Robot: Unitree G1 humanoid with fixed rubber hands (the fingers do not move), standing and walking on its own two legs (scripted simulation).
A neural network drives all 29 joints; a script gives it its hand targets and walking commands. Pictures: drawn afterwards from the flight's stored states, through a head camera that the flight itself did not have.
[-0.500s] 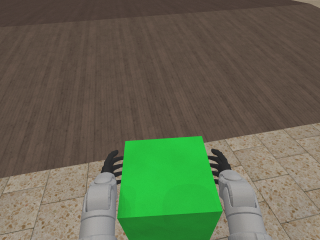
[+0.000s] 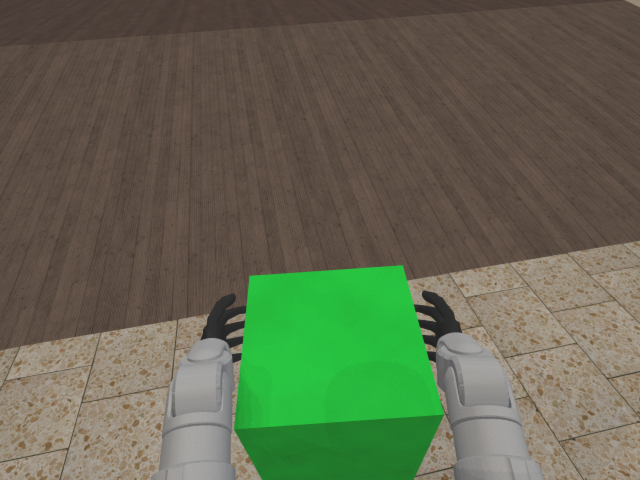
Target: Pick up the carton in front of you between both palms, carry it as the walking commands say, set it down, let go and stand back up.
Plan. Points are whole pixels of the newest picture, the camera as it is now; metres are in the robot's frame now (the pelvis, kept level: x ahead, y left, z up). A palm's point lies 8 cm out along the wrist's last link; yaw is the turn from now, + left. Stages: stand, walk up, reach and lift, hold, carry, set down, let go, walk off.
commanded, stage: hold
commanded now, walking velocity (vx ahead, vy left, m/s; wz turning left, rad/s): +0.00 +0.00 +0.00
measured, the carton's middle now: (333, 382) +0.28 +0.00 -0.03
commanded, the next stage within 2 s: carry in 0.50 s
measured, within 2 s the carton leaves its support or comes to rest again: neither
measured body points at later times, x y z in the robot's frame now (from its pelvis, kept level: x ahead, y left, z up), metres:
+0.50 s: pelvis +0.00 +0.00 +0.00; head -0.04 +0.00 +0.45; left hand +0.30 +0.16 +0.04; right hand +0.30 -0.15 +0.04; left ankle +0.01 +0.13 -0.74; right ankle +0.03 -0.12 -0.74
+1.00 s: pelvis +0.15 +0.00 -0.01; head +0.13 +0.00 +0.44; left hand +0.41 +0.16 +0.09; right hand +0.41 -0.15 +0.09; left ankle +0.01 +0.12 -0.74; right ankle +0.22 -0.09 -0.74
